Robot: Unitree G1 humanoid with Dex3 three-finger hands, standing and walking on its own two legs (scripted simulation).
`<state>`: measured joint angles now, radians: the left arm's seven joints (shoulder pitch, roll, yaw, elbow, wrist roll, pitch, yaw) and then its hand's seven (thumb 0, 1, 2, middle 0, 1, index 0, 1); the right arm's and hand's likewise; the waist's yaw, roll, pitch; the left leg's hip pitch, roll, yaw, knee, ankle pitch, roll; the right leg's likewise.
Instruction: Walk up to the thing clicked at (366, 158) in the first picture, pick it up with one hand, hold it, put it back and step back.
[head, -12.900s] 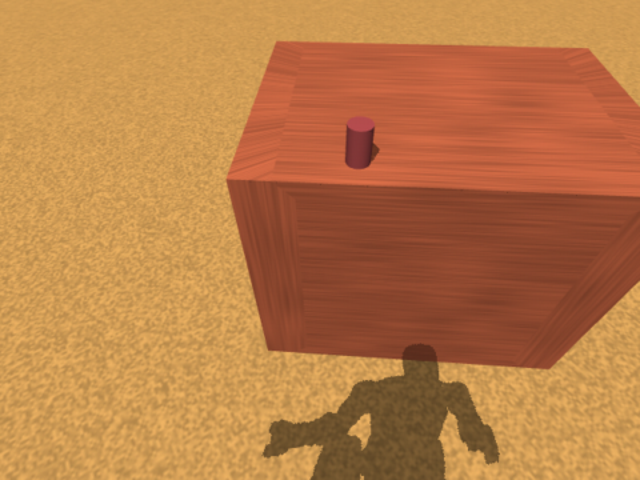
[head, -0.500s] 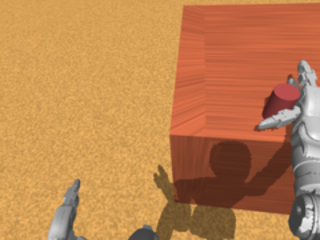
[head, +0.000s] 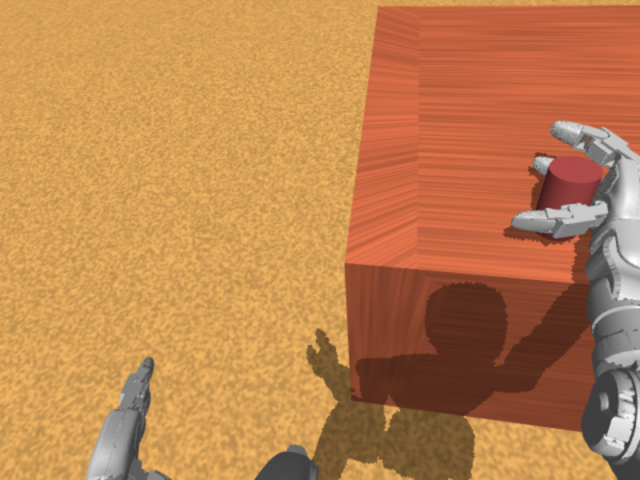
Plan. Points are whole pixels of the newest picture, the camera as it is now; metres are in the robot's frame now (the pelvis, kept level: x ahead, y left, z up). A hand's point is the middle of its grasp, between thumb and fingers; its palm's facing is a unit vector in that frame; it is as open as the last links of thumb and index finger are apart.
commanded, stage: close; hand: right
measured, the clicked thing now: (564, 199) +0.47 -0.20 +0.08
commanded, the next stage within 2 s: settle in 0.20 s
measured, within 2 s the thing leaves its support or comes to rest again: leaves its support in 0.12 s
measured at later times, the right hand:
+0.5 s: hand (568, 178) +0.49 -0.21 +0.10, palm faces +0.14 +0.99 +0.00, open 7.8 cm
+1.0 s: hand (581, 139) +0.50 -0.20 +0.14, palm faces +0.14 +0.99 +0.01, open 7.4 cm
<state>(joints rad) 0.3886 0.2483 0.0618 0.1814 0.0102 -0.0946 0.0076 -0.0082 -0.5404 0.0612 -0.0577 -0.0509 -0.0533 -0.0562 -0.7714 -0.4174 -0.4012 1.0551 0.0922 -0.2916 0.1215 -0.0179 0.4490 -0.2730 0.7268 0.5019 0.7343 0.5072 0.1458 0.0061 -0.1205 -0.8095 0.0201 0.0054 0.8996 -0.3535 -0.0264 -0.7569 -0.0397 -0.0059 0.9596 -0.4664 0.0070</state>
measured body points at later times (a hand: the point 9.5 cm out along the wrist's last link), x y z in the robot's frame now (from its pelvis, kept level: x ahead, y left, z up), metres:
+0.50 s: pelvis +0.00 +0.00 +0.00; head +0.08 -0.02 +0.44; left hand +0.14 +0.26 -0.03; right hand +0.47 -0.26 +0.10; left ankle +0.04 +0.14 -0.68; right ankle +0.00 -0.12 -0.68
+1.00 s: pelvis +0.02 +0.00 +0.02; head +0.08 -0.01 +0.47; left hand +0.17 +0.27 -0.02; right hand +0.49 -0.26 +0.14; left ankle +0.04 +0.14 -0.68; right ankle +0.00 -0.12 -0.68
